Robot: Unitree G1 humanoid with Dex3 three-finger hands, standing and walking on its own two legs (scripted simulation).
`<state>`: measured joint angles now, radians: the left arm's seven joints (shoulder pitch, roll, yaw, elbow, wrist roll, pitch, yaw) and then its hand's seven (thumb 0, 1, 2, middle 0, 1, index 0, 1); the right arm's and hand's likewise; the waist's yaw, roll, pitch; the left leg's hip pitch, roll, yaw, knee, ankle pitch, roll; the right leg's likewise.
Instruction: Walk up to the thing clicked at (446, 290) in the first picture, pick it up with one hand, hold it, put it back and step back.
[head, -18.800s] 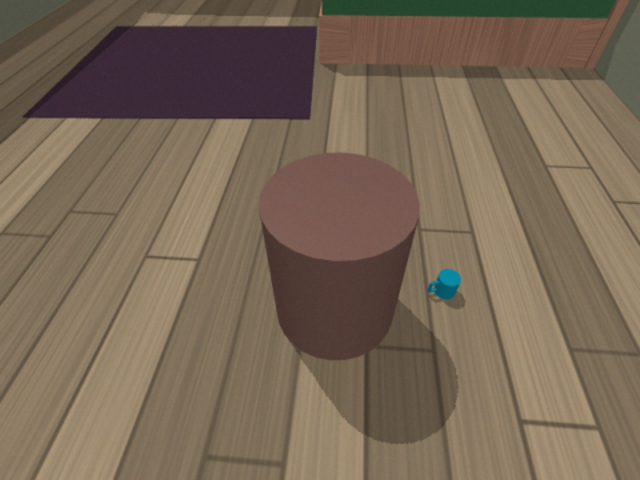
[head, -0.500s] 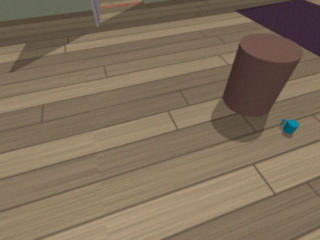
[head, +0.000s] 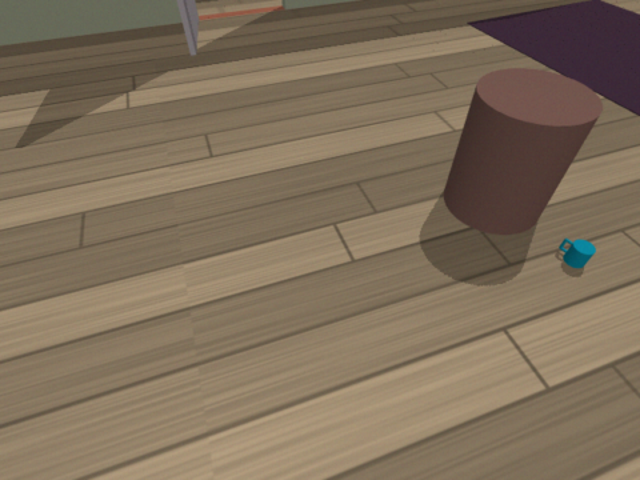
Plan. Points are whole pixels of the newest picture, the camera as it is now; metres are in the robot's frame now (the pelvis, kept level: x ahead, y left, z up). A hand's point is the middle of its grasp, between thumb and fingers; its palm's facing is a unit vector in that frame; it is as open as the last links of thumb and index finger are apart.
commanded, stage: stand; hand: left
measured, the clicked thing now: (575, 251) +1.10 -1.01 -0.74
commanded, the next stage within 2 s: walk up in 0.96 s
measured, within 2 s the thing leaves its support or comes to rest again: neither
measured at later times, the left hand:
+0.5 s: hand out of the picture +0.08 +0.26 -0.16, palm faces -0.03 -0.94 -0.35, open 7.3 cm
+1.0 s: hand out of the picture +0.09 +0.26 -0.15, palm faces -0.03 -0.94 -0.34, open 7.3 cm
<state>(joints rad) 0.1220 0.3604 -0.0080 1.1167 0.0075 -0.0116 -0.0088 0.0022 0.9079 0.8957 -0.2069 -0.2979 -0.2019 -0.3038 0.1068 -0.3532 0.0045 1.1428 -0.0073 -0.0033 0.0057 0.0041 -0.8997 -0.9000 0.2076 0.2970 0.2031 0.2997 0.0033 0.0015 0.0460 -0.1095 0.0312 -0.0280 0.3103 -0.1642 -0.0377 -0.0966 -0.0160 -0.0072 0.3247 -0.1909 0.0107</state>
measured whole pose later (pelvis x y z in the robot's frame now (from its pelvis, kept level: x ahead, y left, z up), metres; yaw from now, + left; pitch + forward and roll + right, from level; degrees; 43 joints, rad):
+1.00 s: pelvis +0.01 +0.00 +0.00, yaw +0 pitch -2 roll +0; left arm 0.14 0.36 0.01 1.09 0.02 -0.01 -0.02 0.00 0.91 0.90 -0.21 -0.30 -0.20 -0.30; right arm 0.13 -0.35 -0.01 1.11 -0.02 -0.01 0.02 0.00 -0.90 -0.90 0.21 0.30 0.20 0.30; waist 0.01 0.00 0.04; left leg -0.12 0.03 -0.02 0.36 -0.26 -0.01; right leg -0.11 -0.02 0.00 0.38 -0.28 0.00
